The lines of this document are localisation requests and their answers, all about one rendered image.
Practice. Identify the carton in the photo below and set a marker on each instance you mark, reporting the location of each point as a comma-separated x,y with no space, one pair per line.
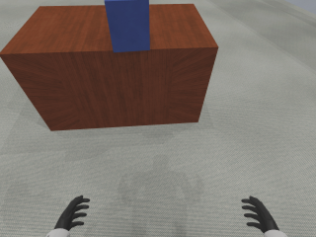
129,24

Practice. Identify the pedestal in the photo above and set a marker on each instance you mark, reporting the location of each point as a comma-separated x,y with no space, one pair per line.
63,59

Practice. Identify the right robot hand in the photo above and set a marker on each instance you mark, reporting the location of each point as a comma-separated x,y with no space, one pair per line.
263,216

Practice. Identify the left robot hand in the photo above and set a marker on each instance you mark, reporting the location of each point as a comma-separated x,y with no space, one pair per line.
67,216

